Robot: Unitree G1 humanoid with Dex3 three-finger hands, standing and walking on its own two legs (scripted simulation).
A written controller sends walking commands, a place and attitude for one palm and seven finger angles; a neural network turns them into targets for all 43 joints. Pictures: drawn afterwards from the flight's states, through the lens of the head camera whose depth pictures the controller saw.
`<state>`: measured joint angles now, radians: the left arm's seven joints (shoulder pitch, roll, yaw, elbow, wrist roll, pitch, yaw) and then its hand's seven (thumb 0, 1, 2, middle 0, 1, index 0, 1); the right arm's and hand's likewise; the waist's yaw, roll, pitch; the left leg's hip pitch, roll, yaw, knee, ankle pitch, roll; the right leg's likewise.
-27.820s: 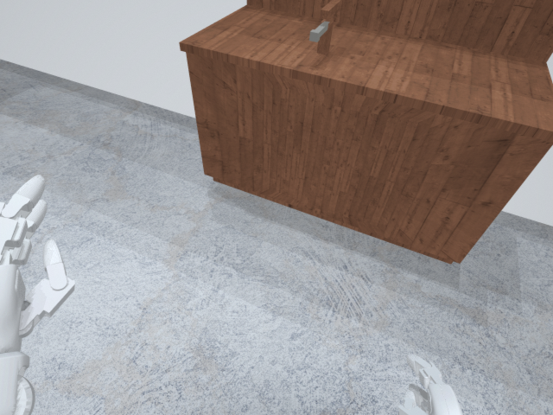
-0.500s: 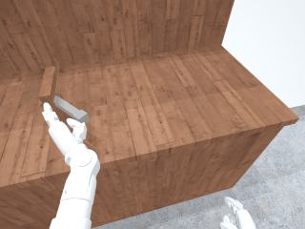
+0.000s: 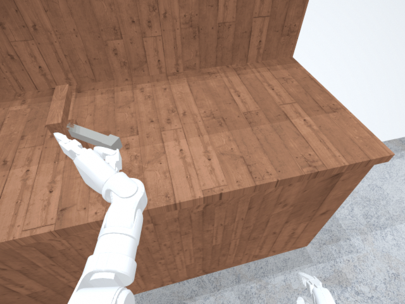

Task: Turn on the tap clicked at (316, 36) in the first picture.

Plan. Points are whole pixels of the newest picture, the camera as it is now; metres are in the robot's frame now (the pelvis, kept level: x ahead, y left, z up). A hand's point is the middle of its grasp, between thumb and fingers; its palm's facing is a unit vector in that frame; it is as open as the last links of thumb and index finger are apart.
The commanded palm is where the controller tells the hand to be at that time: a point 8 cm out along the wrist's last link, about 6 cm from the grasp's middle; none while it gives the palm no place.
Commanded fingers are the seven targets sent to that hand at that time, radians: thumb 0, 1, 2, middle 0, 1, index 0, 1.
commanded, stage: push the lever round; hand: left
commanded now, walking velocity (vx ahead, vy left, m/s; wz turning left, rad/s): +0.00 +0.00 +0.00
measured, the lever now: (112, 144) +0.40 +0.23 +0.10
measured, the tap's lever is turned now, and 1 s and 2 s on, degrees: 52 58 86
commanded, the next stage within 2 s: lift the hand up off the lever in 1.70 s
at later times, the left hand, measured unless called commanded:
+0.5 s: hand (121, 150) +0.39 +0.21 +0.10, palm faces +0.87 -0.49 -0.05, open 8.5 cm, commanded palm +0.36 +0.20 +0.09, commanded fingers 0.00 0.90 0.90 -0.15 -0.15 -0.15 -0.15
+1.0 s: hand (121, 149) +0.39 +0.21 +0.10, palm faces +0.88 -0.48 -0.04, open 8.5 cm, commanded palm +0.38 +0.21 +0.09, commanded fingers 0.00 0.90 0.90 -0.15 -0.15 -0.15 -0.15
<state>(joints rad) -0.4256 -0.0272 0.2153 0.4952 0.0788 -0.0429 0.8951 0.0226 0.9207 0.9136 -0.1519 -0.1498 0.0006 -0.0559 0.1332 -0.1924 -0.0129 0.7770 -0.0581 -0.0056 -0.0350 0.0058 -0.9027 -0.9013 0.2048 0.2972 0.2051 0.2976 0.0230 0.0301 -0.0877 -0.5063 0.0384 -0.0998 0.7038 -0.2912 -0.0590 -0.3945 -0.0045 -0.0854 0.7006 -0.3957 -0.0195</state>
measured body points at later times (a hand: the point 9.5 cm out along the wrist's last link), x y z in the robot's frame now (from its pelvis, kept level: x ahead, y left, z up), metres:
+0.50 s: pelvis +0.00 -0.01 -0.01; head +0.01 -0.02 +0.44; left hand +0.34 +0.23 +0.10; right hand +0.16 -0.24 -0.12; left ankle +0.04 +0.16 -0.72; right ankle -0.02 -0.11 -0.72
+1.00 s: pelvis -0.02 -0.01 -0.01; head +0.00 -0.01 +0.44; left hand +0.34 +0.23 +0.10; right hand +0.12 -0.25 -0.13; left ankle +0.04 +0.16 -0.72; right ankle -0.02 -0.11 -0.72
